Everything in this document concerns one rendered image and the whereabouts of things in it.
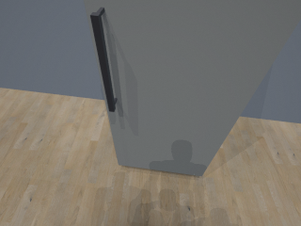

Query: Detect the fridge door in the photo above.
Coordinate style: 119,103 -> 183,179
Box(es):
84,0 -> 301,176

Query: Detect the handle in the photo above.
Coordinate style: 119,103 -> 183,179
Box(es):
90,7 -> 118,112

